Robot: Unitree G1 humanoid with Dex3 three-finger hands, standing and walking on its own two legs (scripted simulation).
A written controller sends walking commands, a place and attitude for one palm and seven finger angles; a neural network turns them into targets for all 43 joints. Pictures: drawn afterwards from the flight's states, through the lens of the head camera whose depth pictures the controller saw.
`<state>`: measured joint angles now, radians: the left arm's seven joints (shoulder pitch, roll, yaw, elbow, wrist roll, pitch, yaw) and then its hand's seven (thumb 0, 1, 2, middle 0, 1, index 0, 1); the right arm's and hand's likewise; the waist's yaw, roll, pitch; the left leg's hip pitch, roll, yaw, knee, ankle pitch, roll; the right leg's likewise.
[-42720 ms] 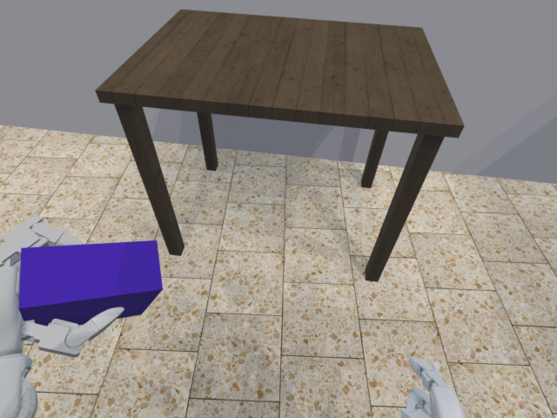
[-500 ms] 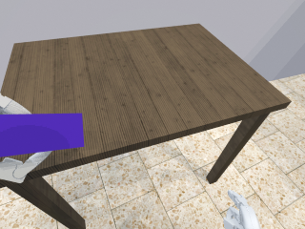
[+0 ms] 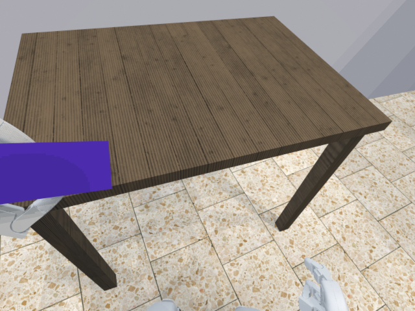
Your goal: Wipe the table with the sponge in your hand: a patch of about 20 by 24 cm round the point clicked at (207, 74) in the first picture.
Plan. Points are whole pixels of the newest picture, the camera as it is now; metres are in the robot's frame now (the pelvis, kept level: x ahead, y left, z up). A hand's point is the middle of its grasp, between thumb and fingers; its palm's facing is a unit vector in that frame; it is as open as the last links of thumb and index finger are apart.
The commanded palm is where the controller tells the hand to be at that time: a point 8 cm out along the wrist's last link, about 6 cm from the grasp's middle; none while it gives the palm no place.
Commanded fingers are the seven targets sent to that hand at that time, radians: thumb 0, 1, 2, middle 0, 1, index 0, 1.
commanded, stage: step back with the hand held close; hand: left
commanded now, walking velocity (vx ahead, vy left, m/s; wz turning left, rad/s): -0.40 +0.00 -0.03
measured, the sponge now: (61, 168) +0.24 +0.21 +0.22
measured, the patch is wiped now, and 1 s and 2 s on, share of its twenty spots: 1.00 1.00 1.00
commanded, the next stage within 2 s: stop stepping back and stand still in 0.26 s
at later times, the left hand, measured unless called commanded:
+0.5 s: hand out of the picture +0.10 +0.23 +0.23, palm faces +0.37 -0.85 -0.37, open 9.4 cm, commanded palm +0.04 +0.28 +0.25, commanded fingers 0.00 0.10 1.30 -1.20 -1.60 -1.20 -1.60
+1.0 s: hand out of the picture -0.01 +0.24 +0.23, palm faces +0.42 -0.85 -0.31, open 9.4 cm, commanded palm -0.07 +0.28 +0.25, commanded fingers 0.00 0.10 1.30 -1.20 -1.60 -1.20 -1.60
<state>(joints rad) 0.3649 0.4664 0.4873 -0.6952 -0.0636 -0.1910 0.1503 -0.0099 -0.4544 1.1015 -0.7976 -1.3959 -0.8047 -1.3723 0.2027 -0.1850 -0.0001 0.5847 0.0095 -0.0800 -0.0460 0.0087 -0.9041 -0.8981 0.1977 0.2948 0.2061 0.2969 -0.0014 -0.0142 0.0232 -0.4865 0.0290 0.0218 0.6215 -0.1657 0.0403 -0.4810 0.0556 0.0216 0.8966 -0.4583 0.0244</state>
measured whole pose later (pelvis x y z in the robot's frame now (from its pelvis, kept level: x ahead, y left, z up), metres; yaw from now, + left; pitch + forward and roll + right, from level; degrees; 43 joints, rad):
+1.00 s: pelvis -0.23 +0.00 +0.00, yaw +0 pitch -2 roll -1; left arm 0.32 0.39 0.37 -0.53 -0.06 -0.11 0.11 -0.01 -0.45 1.10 -0.80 -1.40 -0.80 -1.38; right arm 0.28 -0.20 0.04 0.65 0.03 -0.06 -0.04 0.01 -0.90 -0.90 0.20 0.30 0.21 0.30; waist -0.02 0.02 -0.08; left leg -0.53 0.03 -0.02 1.10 -0.38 0.02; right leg -0.27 0.06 -0.09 0.60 -0.30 -0.07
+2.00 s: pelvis -0.22 +0.04 +0.02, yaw +1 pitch +0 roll -1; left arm 0.39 0.38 0.40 -0.58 -0.06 -0.15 0.16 -0.01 -0.46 1.10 -0.80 -1.40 -0.80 -1.38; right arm 0.18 -0.22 0.01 0.61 0.02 -0.06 -0.06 0.01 -0.90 -0.90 0.20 0.29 0.21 0.30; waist 0.00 0.02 -0.01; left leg -0.26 0.04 0.03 0.50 -0.23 0.01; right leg -0.19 0.02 -0.03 0.42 -0.23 0.00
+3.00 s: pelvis -0.21 +0.05 +0.02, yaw +1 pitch +0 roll -1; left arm 0.39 0.38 0.40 -0.58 -0.06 -0.16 0.16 -0.01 -0.46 1.10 -0.80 -1.40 -0.80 -1.38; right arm 0.17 -0.21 0.02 0.61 0.02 -0.07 -0.05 0.01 -0.90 -0.90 0.20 0.29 0.21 0.30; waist 0.00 0.03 0.00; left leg -0.26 0.03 0.04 0.49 -0.23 0.02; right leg -0.19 0.01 -0.01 0.42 -0.23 0.01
